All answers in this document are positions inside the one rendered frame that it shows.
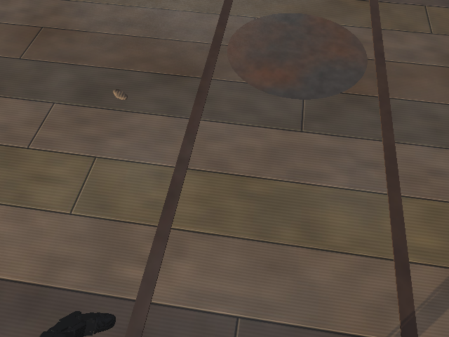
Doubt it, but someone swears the left robot hand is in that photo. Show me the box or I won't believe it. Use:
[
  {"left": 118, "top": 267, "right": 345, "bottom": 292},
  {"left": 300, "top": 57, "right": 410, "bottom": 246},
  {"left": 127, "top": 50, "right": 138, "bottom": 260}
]
[{"left": 39, "top": 311, "right": 116, "bottom": 337}]

